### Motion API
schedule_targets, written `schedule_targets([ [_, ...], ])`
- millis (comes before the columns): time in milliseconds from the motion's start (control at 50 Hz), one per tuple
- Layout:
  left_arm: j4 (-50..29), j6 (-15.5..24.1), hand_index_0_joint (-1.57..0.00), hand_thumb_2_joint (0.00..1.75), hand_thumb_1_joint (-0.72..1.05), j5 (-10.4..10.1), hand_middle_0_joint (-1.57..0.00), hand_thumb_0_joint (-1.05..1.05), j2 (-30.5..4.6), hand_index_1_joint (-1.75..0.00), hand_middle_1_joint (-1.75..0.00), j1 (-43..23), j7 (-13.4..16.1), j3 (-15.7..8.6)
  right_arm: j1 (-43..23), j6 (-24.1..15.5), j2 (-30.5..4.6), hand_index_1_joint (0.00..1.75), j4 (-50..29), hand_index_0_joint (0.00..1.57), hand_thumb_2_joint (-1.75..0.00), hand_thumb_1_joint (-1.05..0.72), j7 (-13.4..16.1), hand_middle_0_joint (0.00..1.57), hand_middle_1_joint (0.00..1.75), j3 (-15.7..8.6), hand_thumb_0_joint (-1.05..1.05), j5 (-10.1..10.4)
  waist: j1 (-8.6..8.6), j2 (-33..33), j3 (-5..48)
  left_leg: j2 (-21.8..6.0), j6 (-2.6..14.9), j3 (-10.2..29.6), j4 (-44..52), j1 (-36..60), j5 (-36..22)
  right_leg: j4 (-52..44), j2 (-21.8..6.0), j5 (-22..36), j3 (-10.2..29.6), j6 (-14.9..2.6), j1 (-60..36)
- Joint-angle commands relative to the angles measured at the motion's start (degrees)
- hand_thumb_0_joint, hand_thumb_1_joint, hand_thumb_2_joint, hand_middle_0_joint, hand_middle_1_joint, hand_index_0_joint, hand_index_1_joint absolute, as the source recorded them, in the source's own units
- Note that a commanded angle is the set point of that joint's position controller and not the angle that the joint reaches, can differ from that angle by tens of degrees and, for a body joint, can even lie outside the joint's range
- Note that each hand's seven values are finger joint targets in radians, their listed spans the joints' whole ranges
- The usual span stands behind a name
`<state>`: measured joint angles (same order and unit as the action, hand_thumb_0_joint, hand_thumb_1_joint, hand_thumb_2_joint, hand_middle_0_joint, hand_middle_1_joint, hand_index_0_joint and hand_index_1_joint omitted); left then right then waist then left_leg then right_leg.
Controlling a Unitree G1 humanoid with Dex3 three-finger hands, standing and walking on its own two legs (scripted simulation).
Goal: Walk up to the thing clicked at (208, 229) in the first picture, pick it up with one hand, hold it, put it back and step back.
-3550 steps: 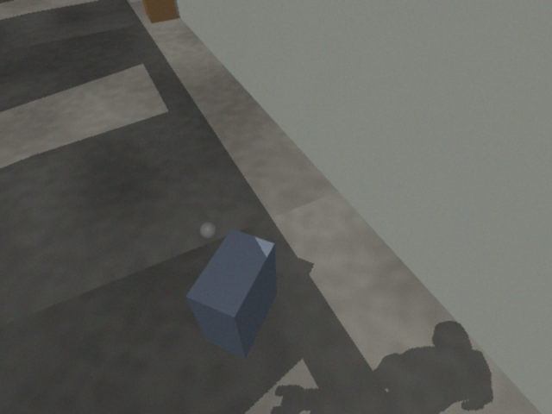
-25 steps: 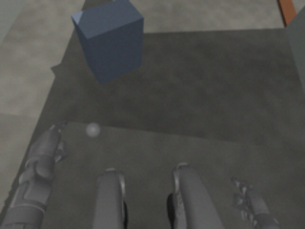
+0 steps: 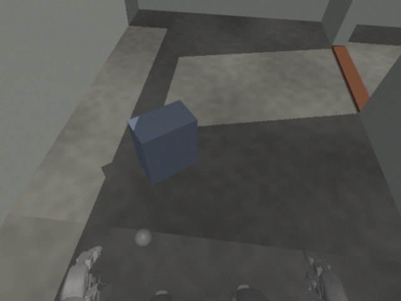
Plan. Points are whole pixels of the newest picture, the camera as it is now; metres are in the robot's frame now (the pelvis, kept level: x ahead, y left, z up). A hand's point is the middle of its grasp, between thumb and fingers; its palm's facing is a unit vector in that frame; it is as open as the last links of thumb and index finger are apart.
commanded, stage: home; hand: left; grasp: from above
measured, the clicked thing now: (143, 237) +0.50 +0.22 -0.65
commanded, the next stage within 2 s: none
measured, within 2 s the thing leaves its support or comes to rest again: neither
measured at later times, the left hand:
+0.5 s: hand out of the picture +0.17 +0.18 -0.02, palm faces +0.07 -0.98 -0.20, open 7.4 cm
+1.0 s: hand (102, 296) +0.18 +0.18 -0.02, palm faces +0.06 -0.98 -0.20, open 7.4 cm
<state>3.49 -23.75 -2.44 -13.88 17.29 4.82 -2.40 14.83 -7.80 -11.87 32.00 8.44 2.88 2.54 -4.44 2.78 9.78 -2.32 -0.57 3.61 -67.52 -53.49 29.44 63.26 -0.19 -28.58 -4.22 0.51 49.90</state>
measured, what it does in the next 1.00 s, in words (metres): stands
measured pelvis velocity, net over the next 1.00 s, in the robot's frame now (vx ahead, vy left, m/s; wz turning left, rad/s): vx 0.03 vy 0.00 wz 0.02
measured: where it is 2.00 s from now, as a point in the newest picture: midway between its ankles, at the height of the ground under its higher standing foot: outside the picture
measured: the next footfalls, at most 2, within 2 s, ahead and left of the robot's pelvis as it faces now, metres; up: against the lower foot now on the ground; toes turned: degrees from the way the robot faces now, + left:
none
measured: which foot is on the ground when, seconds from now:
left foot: down 0.00-1.00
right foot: down 0.00-1.00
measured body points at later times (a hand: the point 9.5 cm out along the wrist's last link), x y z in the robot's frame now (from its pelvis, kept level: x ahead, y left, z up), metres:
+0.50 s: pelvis +0.02 +0.00 +0.03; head +0.03 +0.00 +0.48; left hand +0.17 +0.23 +0.00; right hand +0.20 -0.24 -0.02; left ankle +0.03 +0.12 -0.65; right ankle +0.02 -0.13 -0.65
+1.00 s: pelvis +0.03 +0.00 +0.03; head +0.04 +0.00 +0.48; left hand +0.18 +0.23 +0.00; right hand +0.18 -0.25 -0.04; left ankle +0.03 +0.12 -0.65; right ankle +0.02 -0.13 -0.65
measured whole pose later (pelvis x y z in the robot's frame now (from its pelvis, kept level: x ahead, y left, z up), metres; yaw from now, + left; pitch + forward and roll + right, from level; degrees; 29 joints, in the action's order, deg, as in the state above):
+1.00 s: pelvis +0.03 +0.00 +0.03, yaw +1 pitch +10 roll -3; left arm -6.4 -26.1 -3.0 -12.6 28.2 1.3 -1.6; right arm 17.1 -14.2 -12.2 32.0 10.9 1.9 0.5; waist -2.4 3.0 9.1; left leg -2.1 -0.7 3.2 -57.8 -39.5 28.0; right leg 53.8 -0.3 -27.3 -4.1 0.5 36.0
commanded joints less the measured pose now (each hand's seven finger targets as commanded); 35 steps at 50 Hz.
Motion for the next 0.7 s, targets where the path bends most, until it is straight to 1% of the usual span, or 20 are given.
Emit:
schedule_targets([
  [0,-16.6,1.2,-0.2,0.9,0.9,-1.5,-0.2,0.0,-5.4,-0.3,-0.3,3.9,-0.1,-4.1,-1.3,-4.3,-6.8,0.3,-9.4,0.2,-0.9,-0.9,2.0,0.2,0.3,-2.9,0.0,-0.6,0.74,2.5,9.6,2.1,1.24,-0.6,15.2,15.9,-13.4,-14.4,1.7,13.1,1.1,-1.04,-12.2],
  [40,-18.7,0.7,-0.2,0.9,0.9,-1.7,-0.2,0.0,-4.6,-0.3,-0.3,7.1,-0.5,-3.6,-1.2,-4.9,-6.6,0.3,-10.0,0.2,-0.9,-0.9,2.4,0.2,0.3,-2.9,0.0,-0.8,1.18,2.0,8.5,2.1,1.19,-0.5,16.6,17.1,-14.5,-15.5,1.9,13.7,0.6,-1.09,-13.6],
  [100,-20.5,0.3,-0.2,0.9,0.9,-1.3,-0.2,0.0,-4.4,-0.3,-0.3,9.3,-1.3,-3.0,-1.3,-5.8,-6.7,0.3,-10.5,0.2,-0.9,-0.9,2.8,0.2,0.3,-3.1,0.0,-1.1,1.2,0.8,5.8,2.3,1.44,-0.8,17.9,17.9,-14.6,-17.3,2.0,13.7,0.2,-0.94,-14.5],
  [120,-20.5,0.0,-0.2,0.9,0.9,-1.1,-0.2,0.0,-4.1,-0.3,-0.3,10.5,-1.5,-2.7,-1.2,-6.0,-6.7,0.3,-10.6,0.2,-0.9,-0.9,2.9,0.2,0.3,-3.2,0.0,-1.2,0.89,0.3,5.3,2.3,1.47,-0.9,18.4,18.5,-14.5,-17.8,2.0,13.5,0.1,-0.86,-14.6],
  [160,-20.9,-0.2,-0.2,0.9,0.9,-0.9,-0.2,0.0,-4.0,-0.3,-0.3,11.4,-2.0,-2.6,-1.4,-6.5,-6.9,0.3,-11.0,0.2,-0.9,-0.9,3.0,0.2,0.3,-3.4,0.0,-1.3,1.1,-0.4,3.7,2.4,1.65,-0.9,19.2,18.5,-13.9,-18.6,1.9,12.8,-0.2,-0.74,-14.7],
  [180,-22.2,0.0,-0.2,0.9,0.9,-0.9,-0.2,0.0,-4.4,-0.3,-0.3,11.0,-2.3,-2.8,-1.6,-6.9,-7.0,0.3,-11.2,0.2,-0.9,-0.9,3.1,0.2,0.3,-3.5,0.0,-1.6,1.17,-1.1,3.1,2.5,1.76,-1.2,19.2,18.4,-13.2,-19.2,1.8,12.1,-0.2,-0.5,-15.1],
  [200,-21.1,-0.3,-0.2,0.9,0.9,-0.9,-0.2,0.0,-4.0,-0.3,-0.3,11.7,-2.5,-2.5,-1.7,-7.2,-7.0,0.3,-11.1,0.2,-0.9,-0.9,3.1,0.2,0.3,-3.5,0.0,-1.5,1.06,-1.9,3.0,2.5,1.8,-1.3,19.3,18.8,-13.4,-19.1,1.8,12.2,-0.2,-0.52,-15.2],
  [220,-22.3,-0.1,-0.2,0.9,0.9,-0.9,-0.2,0.0,-4.3,-0.3,-0.3,10.6,-2.8,-2.2,-1.7,-7.4,-7.1,0.3,-11.1,0.2,-0.9,-0.9,3.1,0.2,0.3,-3.6,0.0,-1.6,1.06,-1.6,2.8,2.8,1.91,-1.5,19.2,18.7,-12.9,-19.7,1.6,12.0,0.0,-0.3,-15.1],
  [240,-21.8,-0.1,-0.2,0.9,0.9,-0.9,-0.2,0.0,-4.1,-0.3,-0.3,10.4,-3.0,-2.6,-1.9,-7.7,-7.2,0.3,-11.0,0.2,-0.9,-0.9,3.0,0.2,0.3,-3.5,0.0,-1.7,0.77,-1.4,2.1,2.6,1.76,-1.4,19.7,19.0,-12.5,-19.3,1.7,11.5,-0.2,-0.38,-14.9],
  [260,-21.4,-0.1,-0.2,0.9,0.9,-0.7,-0.2,0.0,-4.3,-0.3,-0.3,10.2,-3.2,-2.4,-1.8,-8.0,-7.3,0.3,-10.7,0.2,-0.9,-0.9,3.1,0.2,0.3,-3.6,0.0,-1.9,1.21,-1.2,1.8,2.6,1.74,-1.5,19.7,19.0,-12.5,-19.4,1.6,11.3,-0.2,-0.37,-15.0],
  [280,-20.4,0.1,-0.2,0.9,0.9,-0.5,-0.2,0.0,-4.3,-0.3,-0.3,9.5,-3.2,-2.3,-2.1,-8.2,-7.5,0.3,-10.7,0.2,-0.9,-0.9,3.1,0.2,0.3,-3.6,0.0,-1.9,0.7,-1.6,1.3,2.5,1.8,-1.4,19.7,19.3,-12.2,-19.5,1.6,11.2,-0.2,-0.28,-14.5],
  [320,-20.3,0.4,-0.2,0.9,0.9,-0.1,-0.2,0.0,-4.6,-0.3,-0.3,9.0,-3.3,-2.4,-1.9,-8.6,-7.6,0.3,-10.6,0.2,-0.9,-0.9,3.0,0.2,0.3,-3.8,0.0,-2.0,0.81,-1.1,2.0,2.7,1.8,-1.5,19.4,19.5,-12.8,-19.3,1.4,11.9,0.1,-0.31,-14.6],
  [340,-21.3,0.6,-0.2,0.9,0.9,-0.2,-0.2,0.0,-4.8,-0.3,-0.3,8.6,-3.3,-3.1,-1.9,-8.8,-7.5,0.3,-10.6,0.2,-0.9,-0.9,3.0,0.2,0.3,-3.8,0.0,-2.2,1.05,-0.6,2.8,2.7,1.72,-1.5,19.1,19.7,-13.3,-19.0,1.3,12.3,0.1,-0.31,-15.1],
  [400,-21.0,0.7,-0.2,0.9,0.9,0.0,-0.2,0.0,-4.8,-0.3,-0.3,9.5,-3.3,-2.7,-2.2,-9.1,-7.5,0.3,-10.3,0.2,-0.9,-0.9,2.9,0.2,0.3,-3.7,0.0,-2.2,1.72,-0.5,3.5,2.8,1.6,-1.8,18.9,20.4,-14.6,-18.8,1.2,13.7,0.2,-0.24,-16.0],
  [460,-21.4,0.8,-0.2,0.9,0.9,0.3,-0.2,0.0,-5.1,-0.3,-0.3,8.7,-3.2,-2.7,-2.7,-9.3,-7.5,0.3,-10.2,0.2,-0.9,-0.9,2.8,0.2,0.3,-3.6,0.0,-2.2,1.96,1.0,3.1,2.8,1.42,-1.5,19.9,20.3,-12.1,-19.0,1.2,11.5,0.2,-0.42,-15.8],
  [480,-21.1,0.7,-0.2,0.9,0.9,0.3,-0.2,0.0,-5.0,-0.3,-0.3,8.5,-3.3,-2.5,-2.8,-9.4,-7.6,0.3,-10.1,0.2,-0.9,-0.9,2.7,0.2,0.3,-3.6,0.0,-2.2,1.69,1.2,2.5,2.7,1.43,-1.2,20.2,20.2,-11.5,-19.1,1.3,10.9,0.1,-0.49,-15.5],
  [500,-21.2,0.6,-0.2,0.9,0.9,0.2,-0.2,0.0,-5.0,-0.3,-0.3,8.7,-3.1,-2.7,-3.0,-9.4,-7.6,0.3,-10.1,0.2,-0.9,-0.9,2.7,0.2,0.3,-3.5,0.0,-2.1,2.03,1.3,2.0,2.7,1.41,-1.2,20.6,20.1,-10.5,-19.3,1.3,10.0,0.0,-0.47,-15.4],
  [600,-21.1,0.4,-0.2,0.9,0.9,0.1,-0.2,0.0,-4.7,-0.3,-0.3,9.8,-3.1,-2.7,-3.0,-9.6,-7.6,0.3,-10.0,0.2,-0.9,-0.9,2.7,0.2,0.3,-3.6,0.0,-2.2,2.19,1.3,2.4,2.3,1.23,-0.7,21.0,19.9,-10.4,-18.6,1.7,9.6,-0.5,-0.66,-15.4],
  [620,-21.1,0.5,-0.2,0.9,0.9,0.0,-0.2,0.0,-4.5,-0.3,-0.3,9.9,-3.0,-2.8,-3.0,-9.6,-7.4,0.3,-10.0,0.2,-0.9,-0.9,2.7,0.2,0.3,-3.5,0.0,-2.2,2.38,0.7,3.0,2.3,1.22,-0.7,20.6,19.8,-11.4,-18.5,1.7,10.2,-0.5,-0.63,-15.8],
  [680,-20.8,0.6,-0.2,0.9,0.9,0.0,-0.2,0.0,-4.4,-0.3,-0.3,10.2,-3.0,-2.6,-3.0,-9.7,-7.4,0.3,-10.2,0.2,-0.9,-0.9,2.8,0.2,0.3,-3.5,0.0,-2.2,2.34,-0.8,2.8,2.5,1.48,-1.1,20.0,18.9,-11.0,-18.8,1.6,10.2,-0.2,-0.49,-15.9],
])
